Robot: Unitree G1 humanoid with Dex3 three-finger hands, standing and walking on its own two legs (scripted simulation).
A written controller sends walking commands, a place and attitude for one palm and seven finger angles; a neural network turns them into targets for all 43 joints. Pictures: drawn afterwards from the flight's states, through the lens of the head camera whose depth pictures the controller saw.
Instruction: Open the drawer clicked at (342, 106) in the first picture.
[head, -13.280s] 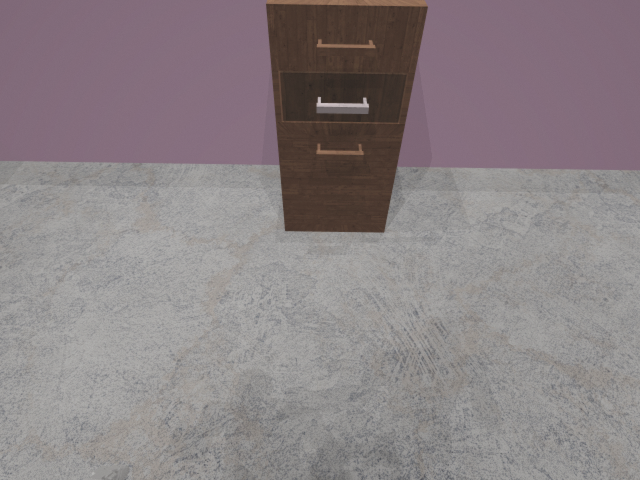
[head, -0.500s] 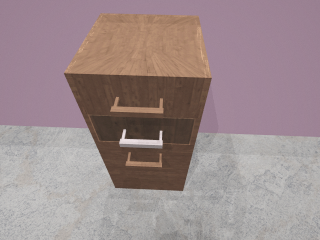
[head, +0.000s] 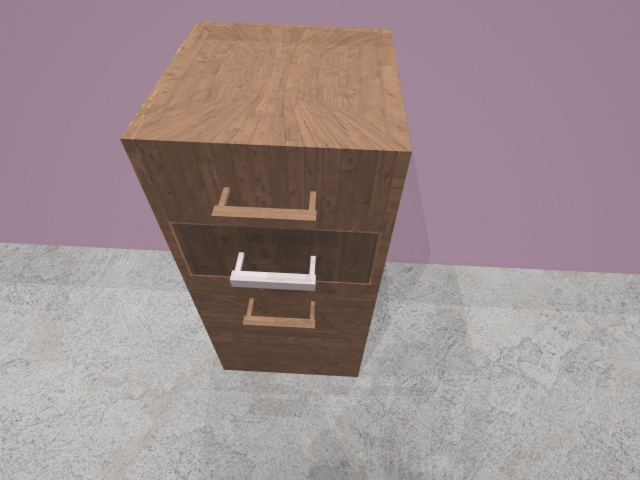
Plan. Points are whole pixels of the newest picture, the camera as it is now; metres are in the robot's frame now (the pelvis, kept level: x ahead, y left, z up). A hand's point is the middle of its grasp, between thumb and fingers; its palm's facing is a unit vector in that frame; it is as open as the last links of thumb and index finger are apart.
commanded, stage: come to a stop and stand still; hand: left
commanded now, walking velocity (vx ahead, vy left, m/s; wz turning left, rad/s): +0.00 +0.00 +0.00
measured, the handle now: (275, 270) +0.50 +0.12 -0.15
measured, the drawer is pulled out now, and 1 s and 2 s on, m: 0.00 0.00 0.00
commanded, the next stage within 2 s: look again from close up in 0.06 s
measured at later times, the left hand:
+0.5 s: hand out of the picture -0.02 +0.15 -0.18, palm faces +0.03 -0.99 -0.16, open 7.3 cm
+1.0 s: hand (178, 441) +0.17 +0.19 -0.05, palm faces -0.07 -0.50 -0.86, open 7.6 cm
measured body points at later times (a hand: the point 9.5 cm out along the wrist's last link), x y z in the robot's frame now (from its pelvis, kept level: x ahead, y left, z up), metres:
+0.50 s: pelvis +0.00 -0.01 +0.00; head +0.01 -0.01 +0.45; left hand -0.03 +0.20 -0.16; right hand -0.02 -0.21 -0.16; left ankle -0.05 +0.09 -0.74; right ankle +0.00 -0.11 -0.74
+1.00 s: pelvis -0.03 -0.01 -0.02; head -0.03 -0.05 +0.43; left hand +0.17 +0.21 +0.00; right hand +0.11 -0.27 -0.13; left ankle -0.05 +0.09 -0.74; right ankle +0.00 -0.11 -0.74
